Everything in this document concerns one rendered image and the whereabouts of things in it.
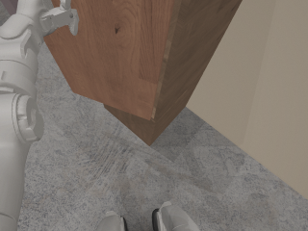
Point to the handle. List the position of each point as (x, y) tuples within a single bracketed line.
[(10, 5)]

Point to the robot right thigh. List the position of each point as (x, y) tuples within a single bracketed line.
[(173, 218)]

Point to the left robot hand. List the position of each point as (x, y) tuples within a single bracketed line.
[(41, 10)]

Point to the cupboard door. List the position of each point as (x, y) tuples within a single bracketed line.
[(117, 55)]

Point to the robot thigh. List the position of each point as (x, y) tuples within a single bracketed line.
[(111, 223), (173, 218)]

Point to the left robot forearm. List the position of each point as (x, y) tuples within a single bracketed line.
[(20, 42)]

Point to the robot left thigh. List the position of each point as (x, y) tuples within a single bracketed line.
[(111, 223)]

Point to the robot left upper arm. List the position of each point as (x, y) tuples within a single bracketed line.
[(21, 124)]

